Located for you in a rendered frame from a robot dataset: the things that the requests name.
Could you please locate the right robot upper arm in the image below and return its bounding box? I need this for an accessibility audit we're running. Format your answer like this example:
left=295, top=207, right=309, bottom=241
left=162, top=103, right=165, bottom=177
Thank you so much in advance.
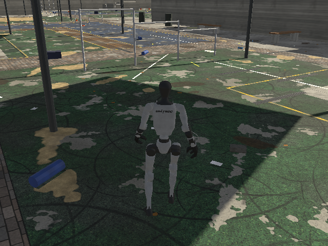
left=175, top=103, right=190, bottom=132

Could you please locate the robot right thigh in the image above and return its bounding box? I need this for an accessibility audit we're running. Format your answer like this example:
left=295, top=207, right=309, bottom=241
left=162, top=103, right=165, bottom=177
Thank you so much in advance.
left=169, top=142, right=181, bottom=173

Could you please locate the robot left shin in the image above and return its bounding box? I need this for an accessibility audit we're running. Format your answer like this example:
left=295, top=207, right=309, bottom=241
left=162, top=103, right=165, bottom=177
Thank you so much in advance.
left=145, top=173, right=153, bottom=209

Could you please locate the left robot upper arm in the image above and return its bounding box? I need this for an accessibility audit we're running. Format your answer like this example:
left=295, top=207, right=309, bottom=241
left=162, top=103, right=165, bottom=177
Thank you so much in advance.
left=139, top=102, right=154, bottom=130

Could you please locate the robot left forearm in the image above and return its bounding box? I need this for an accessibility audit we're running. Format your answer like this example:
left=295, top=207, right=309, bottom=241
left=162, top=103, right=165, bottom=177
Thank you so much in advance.
left=135, top=122, right=144, bottom=137

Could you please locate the left robot hand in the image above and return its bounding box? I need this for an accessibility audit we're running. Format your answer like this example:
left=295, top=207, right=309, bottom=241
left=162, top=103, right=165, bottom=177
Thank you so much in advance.
left=135, top=135, right=147, bottom=144

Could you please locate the robot right forearm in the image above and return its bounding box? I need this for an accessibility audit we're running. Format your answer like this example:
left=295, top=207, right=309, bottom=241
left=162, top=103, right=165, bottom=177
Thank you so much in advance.
left=185, top=124, right=196, bottom=147

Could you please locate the right robot hand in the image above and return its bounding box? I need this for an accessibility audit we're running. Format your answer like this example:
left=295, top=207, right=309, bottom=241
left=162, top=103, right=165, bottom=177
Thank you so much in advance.
left=187, top=145, right=198, bottom=158

